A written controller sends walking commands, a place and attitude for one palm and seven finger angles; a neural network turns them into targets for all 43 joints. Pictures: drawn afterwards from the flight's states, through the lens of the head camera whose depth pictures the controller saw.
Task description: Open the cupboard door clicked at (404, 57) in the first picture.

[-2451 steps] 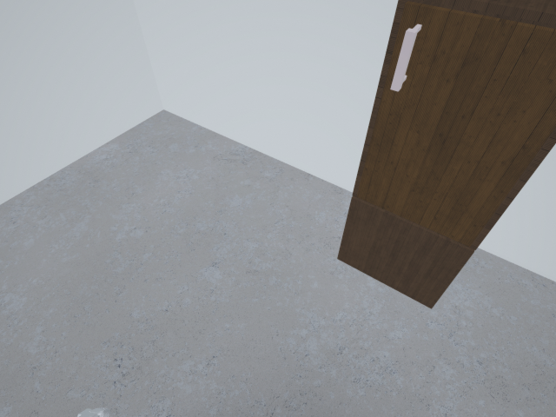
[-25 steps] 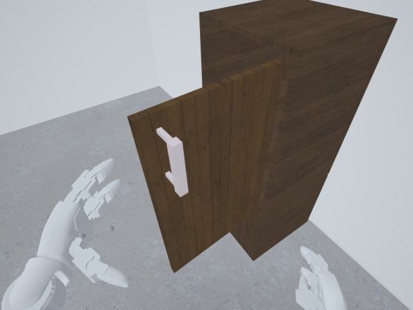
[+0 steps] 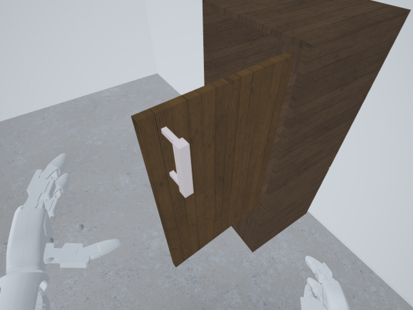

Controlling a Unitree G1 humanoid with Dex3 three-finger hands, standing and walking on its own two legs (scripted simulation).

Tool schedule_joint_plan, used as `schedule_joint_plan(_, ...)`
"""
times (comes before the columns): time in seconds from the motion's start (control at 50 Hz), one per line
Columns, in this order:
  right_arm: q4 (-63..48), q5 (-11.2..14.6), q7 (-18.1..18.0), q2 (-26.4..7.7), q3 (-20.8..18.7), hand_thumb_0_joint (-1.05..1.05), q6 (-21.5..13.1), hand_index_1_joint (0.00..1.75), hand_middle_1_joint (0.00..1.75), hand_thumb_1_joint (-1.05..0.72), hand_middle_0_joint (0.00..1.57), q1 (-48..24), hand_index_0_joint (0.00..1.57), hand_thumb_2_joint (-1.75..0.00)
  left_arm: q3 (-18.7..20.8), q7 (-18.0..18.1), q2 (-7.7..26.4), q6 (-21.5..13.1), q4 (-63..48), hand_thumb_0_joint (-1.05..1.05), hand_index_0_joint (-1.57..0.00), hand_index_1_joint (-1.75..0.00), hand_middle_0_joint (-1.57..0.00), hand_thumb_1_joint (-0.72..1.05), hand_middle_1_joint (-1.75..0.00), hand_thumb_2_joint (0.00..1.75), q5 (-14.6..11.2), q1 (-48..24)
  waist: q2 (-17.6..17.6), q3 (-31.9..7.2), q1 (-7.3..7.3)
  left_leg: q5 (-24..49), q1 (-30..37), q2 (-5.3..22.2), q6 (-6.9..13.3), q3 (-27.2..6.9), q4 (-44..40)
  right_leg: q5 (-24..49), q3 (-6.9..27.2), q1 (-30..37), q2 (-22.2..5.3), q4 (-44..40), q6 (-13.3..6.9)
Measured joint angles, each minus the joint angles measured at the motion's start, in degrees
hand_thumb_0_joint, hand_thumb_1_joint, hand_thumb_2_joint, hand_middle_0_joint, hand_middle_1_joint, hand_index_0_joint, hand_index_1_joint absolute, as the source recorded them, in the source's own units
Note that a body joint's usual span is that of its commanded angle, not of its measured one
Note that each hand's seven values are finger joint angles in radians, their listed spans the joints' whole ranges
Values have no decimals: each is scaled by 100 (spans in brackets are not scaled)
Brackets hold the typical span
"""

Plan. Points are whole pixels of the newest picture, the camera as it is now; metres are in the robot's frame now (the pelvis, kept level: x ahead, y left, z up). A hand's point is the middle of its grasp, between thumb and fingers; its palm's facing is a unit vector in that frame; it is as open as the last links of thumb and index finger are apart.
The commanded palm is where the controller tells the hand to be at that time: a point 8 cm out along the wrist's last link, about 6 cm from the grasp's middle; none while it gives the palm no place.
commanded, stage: draw the hand back to the body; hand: left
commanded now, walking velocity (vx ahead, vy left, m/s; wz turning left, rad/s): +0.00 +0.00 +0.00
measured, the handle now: (177, 163) +0.33 +0.10 +0.15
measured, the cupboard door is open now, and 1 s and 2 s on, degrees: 94 94 94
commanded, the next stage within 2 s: step back with the hand held close in 0.80 s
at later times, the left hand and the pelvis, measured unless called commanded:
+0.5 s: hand (61, 208) +0.21 +0.26 +0.15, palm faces +0.44 -0.81 -0.39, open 8.3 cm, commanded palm +0.16 +0.29 +0.17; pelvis +0.02 +0.00 +0.00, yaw -1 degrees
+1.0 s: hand (54, 210) +0.20 +0.26 +0.16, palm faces +0.44 -0.80 -0.40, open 7.4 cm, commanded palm +0.15 +0.29 +0.17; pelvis +0.00 -0.01 +0.00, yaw -1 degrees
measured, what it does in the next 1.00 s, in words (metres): stands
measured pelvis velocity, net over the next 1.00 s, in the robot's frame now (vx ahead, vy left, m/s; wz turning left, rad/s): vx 0.00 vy -0.01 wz -0.02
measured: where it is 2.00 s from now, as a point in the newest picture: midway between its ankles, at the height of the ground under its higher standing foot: outside the picture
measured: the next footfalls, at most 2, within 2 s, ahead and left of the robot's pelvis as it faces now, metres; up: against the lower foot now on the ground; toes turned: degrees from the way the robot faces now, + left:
right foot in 1.96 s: -0.25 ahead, -0.07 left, +0.00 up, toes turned -6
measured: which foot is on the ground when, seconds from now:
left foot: down 0.00-1.00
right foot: down 0.00-1.00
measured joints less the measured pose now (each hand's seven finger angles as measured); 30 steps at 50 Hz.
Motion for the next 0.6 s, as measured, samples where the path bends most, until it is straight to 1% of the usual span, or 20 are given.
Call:
schedule_joint_plan(0.1, 129, -19, -2, 21, -29, 1, 116, 30, 30, -90, 20, -3, 20, -90, 100, 94, 70, -104, 107, -1, -18, -30, -18, 4, -30, 53, 62, -49, 28, 33, -11, 14, 136, -19, 5, 23, -132, -8, 25, 104, -13, -79, 13)
schedule_joint_plan(0.24, 139, -15, 19, 57, -72, 1, 265, 30, 30, -91, 20, -60, 20, -90, 367, 88, 181, -161, 239, 0, -19, -30, -19, 28, -30, 63, 33, -74, 51, 4, -39, -5, 251, 1, -10, 73, -240, -24, 78, 183, 13, -155, 8)
schedule_joint_plan(0.46, 126, -4, 8, 3, -155, 1, 411, 30, 30, -91, 20, -162, 20, -90, 721, 89, 265, -127, 515, 0, -20, -30, -21, 66, -30, 80, -37, -225, 38, -12, 19, -4, 315, 45, -44, 76, -321, -8, 83, 255, 62, -264, -20)
schedule_joint_plan(0.52, 126, -4, 15, -14, -168, 1, 421, 30, 30, -91, 20, -174, 20, -90, 752, 100, 246, -106, 570, 1, -21, -30, -21, 75, -30, 83, -41, -279, 24, -3, 32, 10, 321, 50, -51, 65, -337, 5, 72, 269, 69, -288, -28)
schedule_joint_plan(0.6, 125, -8, 26, -33, -180, 1, 407, 30, 30, -91, 20, -176, 20, -90, 695, 104, 195, -84, 526, 1, -21, -30, -21, 83, -30, 87, -34, -272, 31, -4, 36, 24, 332, 51, -56, 58, -351, 20, 66, 284, 71, -308, -31)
